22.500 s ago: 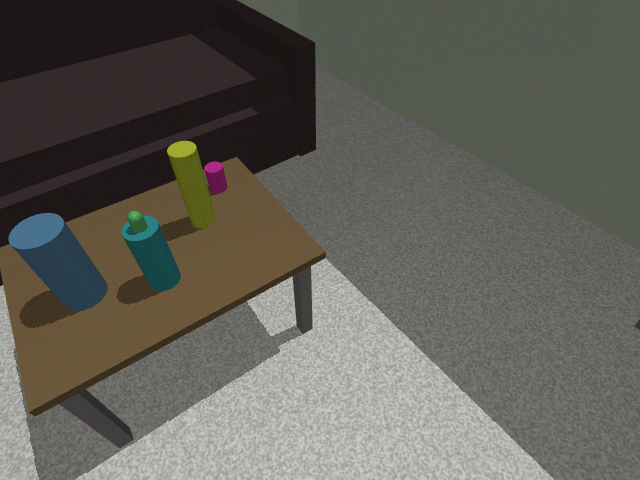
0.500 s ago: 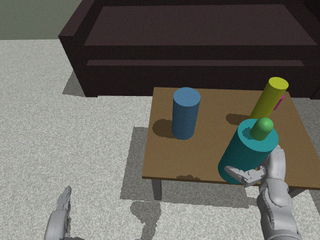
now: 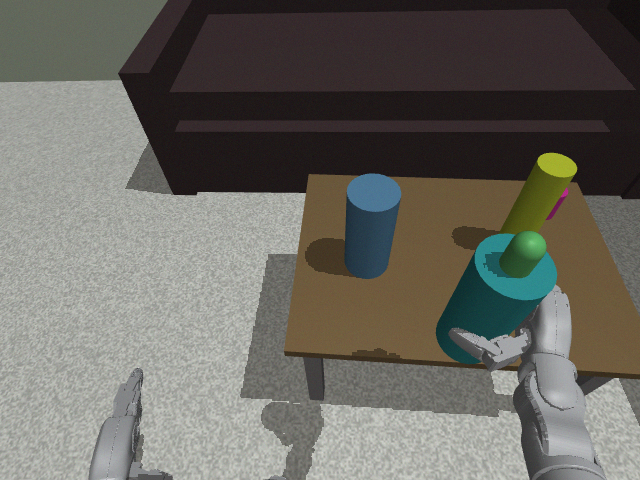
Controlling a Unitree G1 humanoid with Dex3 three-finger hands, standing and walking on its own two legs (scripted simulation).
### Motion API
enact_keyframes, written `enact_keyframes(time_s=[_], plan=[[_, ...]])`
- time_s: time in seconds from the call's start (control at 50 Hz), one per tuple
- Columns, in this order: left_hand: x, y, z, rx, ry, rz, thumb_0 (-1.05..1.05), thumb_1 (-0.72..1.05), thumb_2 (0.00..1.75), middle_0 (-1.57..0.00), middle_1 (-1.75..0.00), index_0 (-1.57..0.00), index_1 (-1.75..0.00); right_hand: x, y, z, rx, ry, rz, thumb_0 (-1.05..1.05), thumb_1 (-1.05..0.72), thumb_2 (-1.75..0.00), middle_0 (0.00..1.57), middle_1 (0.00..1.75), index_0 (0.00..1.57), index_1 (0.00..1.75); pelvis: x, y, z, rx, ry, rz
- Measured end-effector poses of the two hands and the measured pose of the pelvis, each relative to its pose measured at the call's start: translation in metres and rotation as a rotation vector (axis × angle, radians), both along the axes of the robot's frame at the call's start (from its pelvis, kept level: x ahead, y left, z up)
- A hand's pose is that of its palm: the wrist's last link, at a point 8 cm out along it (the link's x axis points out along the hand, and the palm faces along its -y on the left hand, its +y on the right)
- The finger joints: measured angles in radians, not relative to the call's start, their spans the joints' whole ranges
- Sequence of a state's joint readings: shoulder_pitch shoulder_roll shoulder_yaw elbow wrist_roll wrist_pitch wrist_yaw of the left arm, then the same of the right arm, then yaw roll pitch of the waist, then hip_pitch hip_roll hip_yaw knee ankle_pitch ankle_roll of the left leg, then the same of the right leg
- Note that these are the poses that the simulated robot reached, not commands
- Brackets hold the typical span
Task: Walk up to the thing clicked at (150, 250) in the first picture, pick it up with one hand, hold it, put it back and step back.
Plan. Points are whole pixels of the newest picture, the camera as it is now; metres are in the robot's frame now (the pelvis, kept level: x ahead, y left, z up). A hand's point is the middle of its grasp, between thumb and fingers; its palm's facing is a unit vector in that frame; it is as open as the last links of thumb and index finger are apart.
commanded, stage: hold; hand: right
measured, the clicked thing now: (492, 297) +0.33 -0.16 +0.06
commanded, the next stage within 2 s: crouch in 0.34 s
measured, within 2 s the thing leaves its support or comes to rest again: neither
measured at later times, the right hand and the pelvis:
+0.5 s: hand (493, 317) +0.33 -0.18 +0.02, palm faces +0.20 +0.98 -0.03, open 11.1 cm; pelvis -0.01 +0.00 +0.00, yaw +0 degrees
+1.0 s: hand (479, 314) +0.38 -0.20 -0.07, palm faces +0.23 +0.97 -0.03, open 11.1 cm; pelvis -0.02 +0.00 -0.04, yaw +0 degrees
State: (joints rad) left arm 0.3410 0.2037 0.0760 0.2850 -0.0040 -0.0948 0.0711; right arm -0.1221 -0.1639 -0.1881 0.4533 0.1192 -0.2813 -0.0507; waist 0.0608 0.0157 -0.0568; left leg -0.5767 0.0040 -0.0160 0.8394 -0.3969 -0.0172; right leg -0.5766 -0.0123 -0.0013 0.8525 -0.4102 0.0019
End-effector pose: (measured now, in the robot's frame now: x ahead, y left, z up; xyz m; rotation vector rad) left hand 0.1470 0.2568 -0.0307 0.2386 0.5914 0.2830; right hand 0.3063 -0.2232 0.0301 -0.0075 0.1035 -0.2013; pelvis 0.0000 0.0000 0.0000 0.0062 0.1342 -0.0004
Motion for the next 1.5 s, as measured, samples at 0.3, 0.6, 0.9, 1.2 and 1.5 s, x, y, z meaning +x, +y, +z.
enact_keyframes(time_s=[0.3, 0.6, 0.9, 1.2, 1.5], plan=[[-0.009, -0.003, 0.002, 0.002, -0.001, 0.001, -0.01, -0.53, 0.05, -0.06, -0.06, -0.07, -0.05, -0.006, -0.001, -0.004, -0.005, 0.015, 0.003, -0.05, 0.61, -1.04, 0.63, 1.07, 0.72, 1.13, -0.004, -0.003, 0.0, 0.002, -0.004, 0.006], [-0.005, -0.008, 0.002, 0.001, -0.013, -0.027, -0.01, -0.51, 0.05, -0.05, -0.06, -0.06, -0.04, -0.005, -0.003, -0.01, 0.006, 0.016, -0.013, -0.05, 0.61, -1.04, 0.63, 1.07, 0.72, 1.13, -0.005, -0.002, -0.002, 0.002, 0.005, 0.001], [-0.011, 0.01, -0.001, 0.105, -0.001, -0.042, -0.01, -0.51, 0.04, -0.05, -0.06, -0.07, -0.04, 0.03, -0.018, -0.073, 0.007, 0.071, -0.049, -0.05, 0.61, -1.04, 0.63, 1.07, 0.73, 1.12, -0.016, 0.003, -0.028, 0.004, 0.112, 0.004], [-0.018, 0.009, 0.0, 0.23, -0.006, -0.084, -0.01, -0.51, 0.04, -0.06, -0.06, -0.07, -0.05, 0.08, -0.034, -0.122, 0.006, 0.053, -0.057, -0.05, 0.61, -1.04, 0.64, 1.06, 0.73, 1.11, -0.022, -0.003, -0.063, 0.039, 0.228, 0.007], [-0.026, 0.004, -0.007, 0.293, 0.026, -0.083, -0.01, -0.5, 0.04, -0.06, -0.06, -0.08, -0.04, 0.127, -0.036, -0.153, 0.03, 0.043, -0.05, -0.04, 0.6, -1.02, 0.65, 1.04, 0.74, 1.09, -0.024, -0.007, -0.089, 0.067, 0.321, 0.013]])
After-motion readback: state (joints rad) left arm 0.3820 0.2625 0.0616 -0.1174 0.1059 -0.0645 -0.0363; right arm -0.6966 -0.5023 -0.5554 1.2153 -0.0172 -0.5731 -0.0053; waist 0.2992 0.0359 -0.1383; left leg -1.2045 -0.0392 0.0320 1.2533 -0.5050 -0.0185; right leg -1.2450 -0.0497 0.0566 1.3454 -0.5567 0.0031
